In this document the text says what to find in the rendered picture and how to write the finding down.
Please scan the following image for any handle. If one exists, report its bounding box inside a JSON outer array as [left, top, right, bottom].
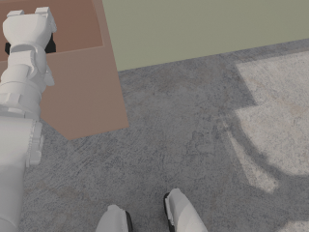
[[5, 33, 56, 55]]

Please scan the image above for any left robot thigh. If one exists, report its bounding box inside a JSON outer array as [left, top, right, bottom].
[[95, 209, 128, 232]]

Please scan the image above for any cabinet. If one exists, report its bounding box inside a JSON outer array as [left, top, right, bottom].
[[0, 0, 129, 140]]

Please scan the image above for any left robot upper arm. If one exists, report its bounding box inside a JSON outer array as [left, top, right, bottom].
[[0, 116, 44, 232]]

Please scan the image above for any robot left forearm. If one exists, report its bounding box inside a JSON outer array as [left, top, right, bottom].
[[0, 41, 46, 123]]

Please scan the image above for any robot left hand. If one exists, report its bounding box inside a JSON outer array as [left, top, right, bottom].
[[3, 7, 57, 86]]

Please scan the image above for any robot right foot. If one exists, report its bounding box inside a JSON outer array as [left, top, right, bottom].
[[163, 192, 176, 232]]

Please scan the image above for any drawer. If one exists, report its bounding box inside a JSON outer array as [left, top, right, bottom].
[[0, 0, 103, 62]]

